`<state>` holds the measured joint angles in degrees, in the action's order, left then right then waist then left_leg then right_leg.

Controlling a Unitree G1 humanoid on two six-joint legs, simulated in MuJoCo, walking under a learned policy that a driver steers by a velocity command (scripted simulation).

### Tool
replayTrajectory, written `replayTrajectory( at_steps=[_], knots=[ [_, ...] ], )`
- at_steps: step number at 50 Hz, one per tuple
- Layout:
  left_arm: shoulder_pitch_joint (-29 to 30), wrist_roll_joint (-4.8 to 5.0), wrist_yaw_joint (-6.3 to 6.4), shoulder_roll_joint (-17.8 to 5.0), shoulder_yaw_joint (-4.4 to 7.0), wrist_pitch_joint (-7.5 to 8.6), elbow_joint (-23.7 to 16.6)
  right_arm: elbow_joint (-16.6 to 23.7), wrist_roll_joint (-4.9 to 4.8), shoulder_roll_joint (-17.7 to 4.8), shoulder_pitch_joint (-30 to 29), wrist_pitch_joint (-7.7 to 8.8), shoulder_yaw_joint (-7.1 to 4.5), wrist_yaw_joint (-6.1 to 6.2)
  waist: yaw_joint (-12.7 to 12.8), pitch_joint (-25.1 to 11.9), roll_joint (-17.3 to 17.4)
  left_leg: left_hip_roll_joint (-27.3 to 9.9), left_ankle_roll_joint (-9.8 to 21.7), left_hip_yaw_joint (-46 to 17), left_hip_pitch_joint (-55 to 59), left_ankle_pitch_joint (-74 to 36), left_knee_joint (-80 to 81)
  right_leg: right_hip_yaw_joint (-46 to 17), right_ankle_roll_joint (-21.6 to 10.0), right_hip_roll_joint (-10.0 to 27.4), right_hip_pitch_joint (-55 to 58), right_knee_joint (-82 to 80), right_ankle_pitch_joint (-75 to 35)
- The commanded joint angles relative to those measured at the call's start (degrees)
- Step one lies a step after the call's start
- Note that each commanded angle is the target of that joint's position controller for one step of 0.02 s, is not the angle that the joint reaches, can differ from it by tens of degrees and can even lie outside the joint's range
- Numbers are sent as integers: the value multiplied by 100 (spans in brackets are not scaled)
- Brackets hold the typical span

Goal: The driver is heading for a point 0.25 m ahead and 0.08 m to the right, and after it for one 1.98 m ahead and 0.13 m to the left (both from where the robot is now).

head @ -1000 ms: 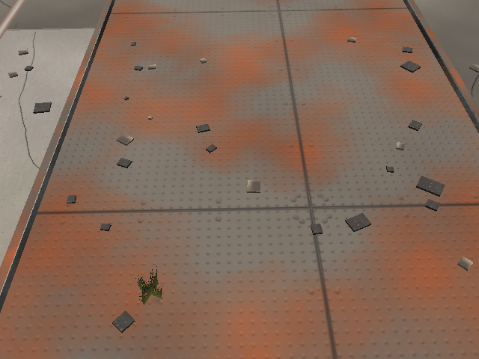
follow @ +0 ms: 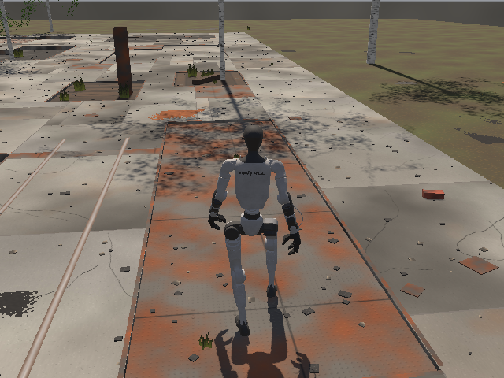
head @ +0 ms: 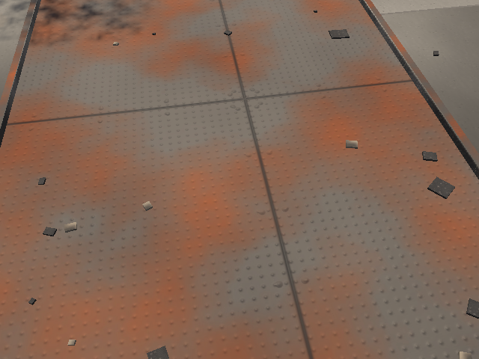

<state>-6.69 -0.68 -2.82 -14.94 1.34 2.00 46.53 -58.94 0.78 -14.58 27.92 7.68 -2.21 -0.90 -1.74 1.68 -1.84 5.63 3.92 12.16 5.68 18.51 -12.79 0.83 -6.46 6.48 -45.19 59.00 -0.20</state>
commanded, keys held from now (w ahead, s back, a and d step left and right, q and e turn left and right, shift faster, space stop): w+e+shift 0.02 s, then e+shift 0.14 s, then q+shift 0.78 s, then e+shift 0.06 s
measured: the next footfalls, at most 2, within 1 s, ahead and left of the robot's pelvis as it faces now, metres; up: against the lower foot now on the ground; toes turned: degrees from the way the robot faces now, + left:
right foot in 0.14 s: +0.37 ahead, -0.05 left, +0.00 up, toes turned -12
left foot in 0.68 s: +0.47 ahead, +0.08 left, +0.00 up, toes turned +9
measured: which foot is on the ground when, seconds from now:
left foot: down 0.00-0.14, up 0.16-0.66, down 0.68-1.00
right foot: up 0.00-0.12, down 0.14-0.70, up 0.72-1.00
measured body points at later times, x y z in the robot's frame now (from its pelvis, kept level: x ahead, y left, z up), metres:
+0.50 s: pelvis +0.33 -0.02 +0.01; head +0.37 -0.04 +0.46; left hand +0.43 +0.23 -0.12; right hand +0.38 -0.27 -0.14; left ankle +0.45 +0.11 -0.68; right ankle +0.33 -0.04 -0.73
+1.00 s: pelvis +0.40 -0.01 +0.00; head +0.44 +0.01 +0.45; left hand +0.48 +0.28 -0.11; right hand +0.60 -0.26 -0.10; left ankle +0.43 +0.08 -0.73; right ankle +0.49 -0.15 -0.69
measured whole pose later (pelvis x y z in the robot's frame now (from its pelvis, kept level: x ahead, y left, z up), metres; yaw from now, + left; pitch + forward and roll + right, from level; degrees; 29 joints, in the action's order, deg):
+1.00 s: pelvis +0.40 -0.01 +0.00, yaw +20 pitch +2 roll -1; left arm -6.8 -1.0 1.6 -15.1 1.5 -2.0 39.9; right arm -39.4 1.2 -18.4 13.8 -3.7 -6.0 -0.2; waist -2.1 3.0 -0.3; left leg 7.7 3.8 -9.3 -20.2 8.7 -27.8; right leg -5.0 3.2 0.4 -28.2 48.8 21.8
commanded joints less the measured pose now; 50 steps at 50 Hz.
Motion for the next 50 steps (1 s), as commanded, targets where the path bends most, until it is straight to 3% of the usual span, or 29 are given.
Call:
replayTrajectory(
  at_steps=[1, 2, 4, 6, 7, 8, 9, 10, 11, 12, 13, 14, 15, 16, 18, 22, 26, 29, 32, 33, 34, 35, 36, 37, 39, 41, 43, 46, 50],
  knots=[
    [698, 27, -89, 1, -102, 91, -491, 390, -47, -420, -320, 154, 13, 77, 147, 786, 236, -1206, -298, 208, -1317, -4470, 831, 812, -109, -340, 951, -1242, -854],
    [688, -18, -120, -29, -107, 121, -486, 394, -60, -505, -257, 144, 23, 165, 189, 743, 243, -1248, -384, 312, -994, -5724, 517, 1057, -163, -576, 1155, -1689, -1029],
    [-7, -131, -154, -196, -61, 161, -252, 532, -100, -881, -339, 88, -44, 369, 533, 249, 548, -1408, -491, 398, -624, -7467, -752, 1340, -204, -1115, 2112, -2212, -1043],
    [-1944, -168, -72, -670, 171, 140, 307, 738, -84, -1180, -773, -58, -147, 446, 1397, -800, 745, -1649, -572, 198, -1093, -7651, -3211, 984, -437, -1450, 4240, -2204, -730],
    [-2800, -109, 55, -886, 321, 141, 555, 811, -90, -1234, -1115, -135, -219, 394, 1832, -1029, 496, -1400, -614, 163, -1637, -5559, -5206, 352, -738, -1086, 5046, -2711, -1099],
    [-2442, 38, 219, -1168, 450, 120, 532, 917, -63, -795, -1283, -163, -184, 269, 1444, -656, -694, -211, -638, 108, -3041, 783, -7295, -478, -859, -441, 5578, -2778, -3422],
    [-2112, -248, 197, -1789, 542, 113, 372, 1321, -234, -230, -26, -158, 11, 314, 489, -1982, -932, -267, -731, -966, -4469, 1683, -9042, -2588, -2050, 1229, 7271, -2148, -7055],
    [-1766, -134, 247, -1544, 570, 57, -1, 1335, -171, -378, -131, -166, 83, 353, 700, -2896, 207, -490, -565, -1556, -4646, 990, -8949, -3292, -2306, 1612, 7249, -2877, -5391],
    [-1248, -33, 320, -1112, 457, 23, -91, 1274, -105, -467, -235, -209, 85, 344, 393, -1950, 786, -758, -500, -1484, -4469, 531, -8316, -2955, -2041, 1401, 5825, -3457, -3694],
    [-819, -13, 350, -627, 289, 37, -88, 1237, 26, -451, -416, -260, 73, 303, 66, -1102, 1033, -937, -478, -1445, -4242, 464, -7638, -2498, -1711, 1138, 4561, -3908, -2711],
    [-818, 1, 347, -379, 174, 129, -59, 1131, 108, -444, -411, -374, 65, 282, -13, -653, 1144, -1039, -437, -1548, -3713, 431, -7070, -2021, -1431, 1023, 3707, -4022, -3316],
    [-952, 22, 345, -299, 111, 215, 64, 1062, 117, -348, -307, -560, 71, 249, -96, -465, 1021, -1092, -456, -1625, -3117, 431, -6465, -1551, -1235, 905, 2960, -4241, -3356],
    [-1068, -25, 326, -325, 90, 290, 193, 1008, 75, -275, -305, -689, 79, 225, -112, -290, 907, -1101, -466, -1636, -2717, 398, -5986, -1164, -1060, 749, 2443, -4385, -3511],
    [-1116, -91, 308, -482, 117, 361, 264, 1013, 32, -219, -351, -739, 77, 205, -115, -320, 727, -1009, -429, -1594, -2635, 208, -5723, -837, -945, 644, 2450, -4406, -4012],
    [-1019, -86, 297, -615, 153, 378, 274, 1029, -35, -230, -370, -755, 28, 173, -186, -517, 285, -940, -319, -1444, -2947, -392, -5121, -189, -483, 391, 3080, -4246, -4749],
    [-670, 28, 420, -462, 127, 189, 71, 1212, -65, -203, -986, -758, -7, 90, 24, -529, -232, -950, -265, -1055, -3356, -1318, -4025, 655, 47, 121, 3836, -4207, -3867],
    [-947, 13, 580, -464, 153, 8, 99, 1490, 35, -154, -1491, -839, -13, 28, 331, -371, -314, -915, -220, -764, -3546, -1268, -3282, 888, -88, 438, 4372, -3924, -3263],
    [-919, -32, 630, -545, 206, -118, 43, 1639, 102, -193, -1449, -886, -68, -28, 336, -257, -291, -819, -91, -652, -3474, -514, -3039, 903, -245, 786, 4468, -3498, -2994],
    [-775, -34, 635, -642, 261, -189, -59, 1747, 105, -164, -1172, -893, -124, -32, 222, -250, -252, -654, 167, -595, -3062, 94, -2638, 937, -274, 1027, 4326, -2745, -3225],
    [-688, -36, 631, -703, 288, -203, -101, 1745, 89, -174, -903, -866, -152, -7, 61, -355, -189, -591, 314, -667, -2690, -6, -2335, 1003, -159, 1018, 4161, -2219, -3314],
    [-549, -35, 615, -817, 332, -226, -175, 1686, 81, -343, -349, -804, -220, 49, -328, -588, 240, -722, 610, -1159, -1886, -1275, -1691, 1214, 149, 768, 3648, -1111, -2959],
    [-482, -42, 546, -674, 304, -252, -479, 1710, 99, -1162, -86, -787, -437, 147, -320, -821, 1493, -1903, 1195, -3118, -1040, -4382, -1434, 1420, 553, -163, 2280, 620, 238],
    [-223, -30, 491, -318, 192, -333, -840, 1720, -26, -1570, -49, -882, -598, 178, -270, -1280, 2038, -2626, 2281, -4895, -635, -5329, -901, 291, 821, -1260, 1096, 1804, 3979],
    [-227, -100, 468, -322, 131, -329, -780, 1829, -92, -1506, -219, -933, -618, 178, -253, -1085, 933, -2616, 2232, -4489, -838, -4215, -758, -423, 886, -836, 879, 1974, 3808],
    [-50, -20, 473, -476, 188, -238, -767, 1975, -49, -993, -1097, -1084, -461, 215, 148, -109, 202, -1877, 1566, -3558, -1786, -2540, -520, -417, 924, -591, 796, 1149, 2805],
    [-190, -157, 472, -462, 184, -300, -752, 2160, -48, -809, -1494, -1101, -416, 190, 270, -242, 442, -1319, 1176, -3057, -1966, -2588, -622, -278, 1003, -623, 1168, 505, 2384],
    [-238, -99, 432, -329, 133, -370, -816, 2154, -26, -970, -1274, -1049, -489, 130, 179, -547, 468, -1188, 1073, -3062, -1781, -2905, -767, -272, 1067, -710, 1351, 7, 2344],
    [-49, -30, 435, -323, 93, -381, -998, 2195, 9, -1186, -1115, -1057, -593, 103, 4, -683, 725, -1141, 1007, -3454, -1689, -2159, -746, -384, 1072, -768, 1432, -614, 2248],
    [-324, -6, 459, -393, 96, -342, -932, 2325, 87, -1007, -1353, -1084, -517, 54, -65, -839, 1074, -1134, 841, -3374, -1889, -1681, -788, -215, 896, -734, 2099, -1292, 2150]
  ],
)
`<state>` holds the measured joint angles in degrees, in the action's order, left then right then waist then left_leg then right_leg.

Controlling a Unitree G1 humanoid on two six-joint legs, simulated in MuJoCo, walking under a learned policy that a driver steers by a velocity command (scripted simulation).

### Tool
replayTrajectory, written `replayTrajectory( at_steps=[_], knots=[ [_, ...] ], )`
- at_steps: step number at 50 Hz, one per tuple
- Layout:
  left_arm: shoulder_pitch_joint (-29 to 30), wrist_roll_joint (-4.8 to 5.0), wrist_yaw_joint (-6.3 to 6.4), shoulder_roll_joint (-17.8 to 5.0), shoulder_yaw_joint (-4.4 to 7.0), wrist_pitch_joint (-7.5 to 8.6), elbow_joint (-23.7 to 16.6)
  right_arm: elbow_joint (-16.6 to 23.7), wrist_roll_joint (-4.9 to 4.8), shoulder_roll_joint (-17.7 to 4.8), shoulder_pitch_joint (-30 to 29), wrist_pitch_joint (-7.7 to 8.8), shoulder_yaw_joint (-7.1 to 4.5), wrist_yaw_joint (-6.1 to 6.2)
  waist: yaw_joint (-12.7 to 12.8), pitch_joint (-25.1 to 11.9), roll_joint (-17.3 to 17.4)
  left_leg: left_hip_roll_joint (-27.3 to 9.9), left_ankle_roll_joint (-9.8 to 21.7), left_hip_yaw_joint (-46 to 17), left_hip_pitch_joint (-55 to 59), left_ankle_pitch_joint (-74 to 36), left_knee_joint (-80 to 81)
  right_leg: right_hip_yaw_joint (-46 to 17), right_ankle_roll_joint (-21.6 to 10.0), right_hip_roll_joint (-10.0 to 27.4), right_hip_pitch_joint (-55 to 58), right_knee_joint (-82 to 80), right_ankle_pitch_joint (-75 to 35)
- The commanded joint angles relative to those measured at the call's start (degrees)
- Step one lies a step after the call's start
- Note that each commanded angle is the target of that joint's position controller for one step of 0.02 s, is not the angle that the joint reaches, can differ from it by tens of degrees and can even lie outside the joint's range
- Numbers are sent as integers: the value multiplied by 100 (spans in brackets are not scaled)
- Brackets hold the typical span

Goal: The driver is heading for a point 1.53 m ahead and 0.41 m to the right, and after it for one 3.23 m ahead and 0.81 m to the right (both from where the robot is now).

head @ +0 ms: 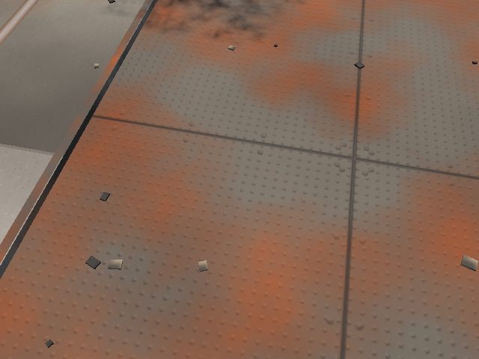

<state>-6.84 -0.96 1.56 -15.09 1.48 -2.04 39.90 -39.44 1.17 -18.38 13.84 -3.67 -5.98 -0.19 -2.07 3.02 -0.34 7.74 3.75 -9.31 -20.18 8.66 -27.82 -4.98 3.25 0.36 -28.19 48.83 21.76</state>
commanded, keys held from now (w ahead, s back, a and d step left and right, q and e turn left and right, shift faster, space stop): e+shift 0.62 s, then w+e+shift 0.08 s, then w+q+shift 0.30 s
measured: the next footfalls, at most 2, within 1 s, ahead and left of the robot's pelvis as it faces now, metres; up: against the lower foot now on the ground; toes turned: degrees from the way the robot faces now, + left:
right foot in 0.10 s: +0.07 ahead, -0.13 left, +0.00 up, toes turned +2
left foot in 0.50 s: +0.05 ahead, +0.06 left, +0.00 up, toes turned -25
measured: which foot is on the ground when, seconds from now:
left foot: down 0.00-0.12, up 0.14-0.48, down 0.50-1.00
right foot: up 0.00-0.08, down 0.10-0.50, up 0.52-0.98, down 1.00-1.00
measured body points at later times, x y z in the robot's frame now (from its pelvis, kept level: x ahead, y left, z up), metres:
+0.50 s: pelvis +0.00 -0.01 +0.00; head +0.04 -0.03 +0.45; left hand +0.16 +0.25 -0.11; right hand +0.09 -0.32 -0.10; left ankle +0.01 +0.09 -0.73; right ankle +0.03 -0.13 -0.74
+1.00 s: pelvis +0.06 -0.09 +0.00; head +0.08 -0.09 +0.45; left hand +0.38 -0.01 -0.07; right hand -0.13 -0.30 -0.12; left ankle +0.02 +0.08 -0.73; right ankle +0.03 -0.21 -0.74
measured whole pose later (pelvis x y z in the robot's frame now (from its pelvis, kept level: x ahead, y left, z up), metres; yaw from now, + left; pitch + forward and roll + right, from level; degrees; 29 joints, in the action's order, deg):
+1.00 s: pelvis +0.06 -0.09 +0.00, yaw -26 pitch +3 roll +0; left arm -2.1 -2.0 -2.9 -15.4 1.9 2.1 38.4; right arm -49.7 0.5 -15.9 31.5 2.8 -3.1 -1.3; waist -7.2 -1.9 -0.3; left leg -1.4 2.6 -0.9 -3.6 22.1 -22.3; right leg 0.1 -0.7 0.1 -18.4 26.4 14.4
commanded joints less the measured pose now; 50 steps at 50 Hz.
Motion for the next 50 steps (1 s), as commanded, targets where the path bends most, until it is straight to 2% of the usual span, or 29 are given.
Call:
replayTrajectory(
  at_steps=[1, 3, 5, 6, 7, 8, 9, 11, 13, 19, 22, 24, 25, 26, 27, 28, 29, 30, 31, 32, 34, 36, 38, 40, 43, 45, 47, 49, 50],
  knots=[
    [-380, 25, 26, -382, 84, 72, -257, 380, 74, -553, 5, 52, -97, -30, -44, -991, 984, -1367, 814, -1206, 623, -819, 671, 448, -142, -116, 649, -466, 16],
    [-573, 29, 12, -327, 66, 90, -218, 351, 72, -403, -97, 48, 6, -19, 30, -983, 983, -1450, 692, -1235, 526, -820, 562, 576, -305, -84, 1156, -1159, -132],
    [-617, -50, -18, -75, -44, 151, -152, 251, 19, -44, -87, 71, 209, 72, 126, -774, 581, -1281, 276, -1031, 113, 44, 414, 238, -501, 62, 1991, -2844, -845],
    [-431, -162, -18, -455, -7, 212, -279, 225, 65, 41, 198, 84, 235, 114, -110, -646, -381, -801, 19, -478, 53, 757, -464, -1179, -670, 951, 1843, -3485, -672],
    [-128, -145, -88, -1021, 118, 226, -360, 356, 31, -190, 45, 44, 184, 137, -230, -183, -1173, -219, -187, 282, -64, 1567, -442, -2298, -1185, 1636, 946, -3746, -1016],
    [-179, -87, -174, -1035, 187, 221, -328, 326, 50, -448, -35, 52, 127, 158, -142, -10, -1172, -350, -253, 407, 147, 1668, -859, -2484, -1423, 1628, 720, -3756, -1144],
    [-337, -38, -211, -1056, 237, 209, -265, 331, 12, -502, -213, 94, 106, 138, -30, 17, -1061, -279, -262, 474, 11, 1608, -1128, -2314, -1410, 1376, 911, -3581, -1312],
    [-781, 23, -183, -1243, 386, 168, -134, 406, 7, -434, -426, 161, 109, 101, 166, -135, -899, -226, -367, 480, -606, 1690, -1923, -2115, -1382, 1062, 1626, -3242, -2084],
    [-910, 72, -179, -1181, 460, 143, -104, 416, 7, -274, -416, 179, 164, 107, 179, -477, -763, -244, -499, 478, -872, 1754, -2366, -1982, -1393, 857, 2121, -2946, -2931],
    [-1135, 42, -198, -1081, 631, 14, -112, 584, -104, -109, -819, 226, 285, 201, 424, -825, -921, -188, -557, 446, -824, 1815, -1631, -2489, -1440, 597, 2507, -2870, -2372],
    [-896, 22, -248, -1148, 705, -41, -199, 507, -132, -179, -536, 294, 292, 249, 319, -869, -993, -48, -417, 437, -41, 1679, -781, -2810, -1283, 476, 2056, -2910, -2074],
    [-504, 68, -272, -1129, 715, -58, -308, 334, -123, -223, -1, 338, 274, 327, -15, -818, -961, -32, -299, 502, 1080, 1034, 505, -2760, -894, 166, 1270, -2888, -1327],
    [-447, 105, -250, -966, 672, -42, -364, 262, -84, -472, 195, 372, 208, 390, -71, -785, -715, -529, -173, 183, 1868, 772, 1217, -2501, -536, -189, 537, -2676, -342],
    [-964, 100, -217, -522, 578, -30, -335, 389, -36, -965, 13, 356, 123, 446, 222, -887, 549, -2060, 144, -1239, 2380, 1665, 1744, -1500, -228, -856, -147, -1304, 952],
    [-919, -24, -158, -780, 637, -14, -362, 613, 81, -1246, -633, 323, 102, 395, 270, -376, 1142, -3063, 677, -2251, 1433, 1391, 1958, -402, -102, -1162, -903, -55, 1122],
    [-674, -134, -175, -1219, 727, -31, -344, 575, 100, -814, -620, 322, 185, 350, 315, -221, 628, -2956, 881, -1665, 1044, 382, 1701, -289, -90, -502, -646, 785, 761],
    [-804, -134, -238, -1173, 735, -62, -230, 592, 70, -437, -813, 347, 301, 317, 487, -176, 440, -2493, 762, -939, 858, -461, 1451, -231, -146, -498, -434, 1248, 458],
    [-1007, -117, -303, -1059, 702, -123, -135, 627, 65, -329, -926, 362, 342, 293, 583, -202, 525, -2156, 639, -326, 902, -1099, 1291, -141, -142, -475, -409, 1681, 238],
    [-1125, -85, -380, -1015, 679, -175, -79, 649, 59, -331, -930, 373, 348, 317, 586, -275, 699, -1995, 612, 57, 1053, -1577, 1152, 5, -114, -427, -479, 2077, 90],
    [-1054, -56, -455, -1018, 641, -197, -111, 604, 90, -358, -610, 389, 335, 296, 419, -445, 790, -1950, 557, 181, 1358, -605, 1302, 109, -115, -277, -680, 2126, -171],
    [-465, -57, -602, -1046, 586, -210, -343, 485, 74, -577, -85, 419, 243, 232, 49, -249, 1027, -2089, 489, -117, 1883, 1671, 1817, 266, -85, -51, -1386, 1881, -394],
    [-13, -85, -686, -965, 532, -180, -456, 303, 68, -701, 467, 511, 173, 195, -253, -73, 817, -2240, 496, -440, 2231, 2415, 2049, 117, -69, -34, -1734, 1539, -481],
    [65, -117, -662, -711, 457, -77, -407, 34, 78, -672, 875, 678, 161, 136, -289, 82, 593, -2306, 573, -618, 2403, 2478, 2165, -285, -170, -246, -1806, 1073, -663],
    [69, -142, -604, -655, 422, 36, -322, -137, 49, -623, 965, 794, 160, 74, -200, 163, 582, -2289, 646, -574, 2433, 2306, 2240, -379, -254, -321, -1702, 528, -746],
    [562, -178, -612, -596, 309, 177, -411, -265, -51, -594, 894, 839, 160, -30, -158, 188, 748, -2072, 759, -394, 1858, 1941, 2293, 489, -183, 50, -915, -638, -710],
    [941, -92, -603, -469, 221, 285, -539, -406, 7, -702, 1054, 823, 116, -85, -252, 313, 885, -2007, 856, -363, 1263, 1711, 2219, 670, -178, -66, -131, -1344, -291],
    [745, -43, -534, -486, 196, 371, -524, -505, -13, -847, 1035, 758, 48, -114, -75, 381, 865, -2049, 964, -474, 724, 1561, 2026, 787, -310, -202, 759, -1965, -233],
    [-471, -77, -339, -657, 262, 518, -131, -498, -122, -761, 756, 743, 53, -109, 582, -45, 389, -1773, 792, -245, -430, 1020, 1113, 698, -469, -195, 3023, -2555, -999],
    [-1619, -170, -199, -1080, 402, 604, 136, -352, -137, -516, 404, 818, 128, -125, 1233, -708, -234, -1194, 577, 239, -1423, 922, -490, -179, -610, 575, 4604, -2749, -247]
  ],
)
